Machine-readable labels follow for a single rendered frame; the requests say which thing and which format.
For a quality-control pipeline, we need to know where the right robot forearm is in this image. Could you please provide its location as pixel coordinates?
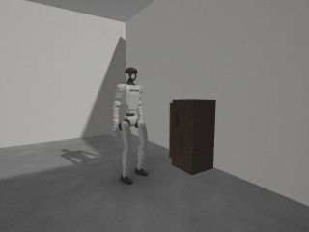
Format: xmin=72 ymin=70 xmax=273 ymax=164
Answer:
xmin=112 ymin=101 xmax=119 ymax=125

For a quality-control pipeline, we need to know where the right robot hand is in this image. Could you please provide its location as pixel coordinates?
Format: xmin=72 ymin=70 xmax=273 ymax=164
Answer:
xmin=112 ymin=124 xmax=120 ymax=140

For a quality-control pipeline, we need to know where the robot left upper arm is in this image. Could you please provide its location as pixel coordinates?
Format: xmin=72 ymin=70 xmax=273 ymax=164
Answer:
xmin=137 ymin=85 xmax=144 ymax=106

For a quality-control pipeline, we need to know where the robot right upper arm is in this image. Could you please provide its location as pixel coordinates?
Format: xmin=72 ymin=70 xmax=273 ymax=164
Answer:
xmin=114 ymin=84 xmax=126 ymax=107

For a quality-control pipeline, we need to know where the robot torso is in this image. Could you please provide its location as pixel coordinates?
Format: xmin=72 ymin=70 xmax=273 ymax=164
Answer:
xmin=121 ymin=83 xmax=140 ymax=127

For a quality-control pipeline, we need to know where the right robot foot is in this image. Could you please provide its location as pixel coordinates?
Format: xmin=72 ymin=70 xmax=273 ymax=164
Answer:
xmin=120 ymin=174 xmax=132 ymax=185

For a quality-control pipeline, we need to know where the handle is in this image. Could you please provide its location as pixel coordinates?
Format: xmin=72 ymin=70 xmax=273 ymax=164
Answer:
xmin=173 ymin=111 xmax=179 ymax=127

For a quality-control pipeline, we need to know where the cupboard door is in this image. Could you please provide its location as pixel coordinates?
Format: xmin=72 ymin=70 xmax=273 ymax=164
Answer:
xmin=169 ymin=101 xmax=191 ymax=158

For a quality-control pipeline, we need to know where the left robot forearm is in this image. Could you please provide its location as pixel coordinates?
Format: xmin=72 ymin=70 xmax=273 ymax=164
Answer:
xmin=137 ymin=104 xmax=144 ymax=121

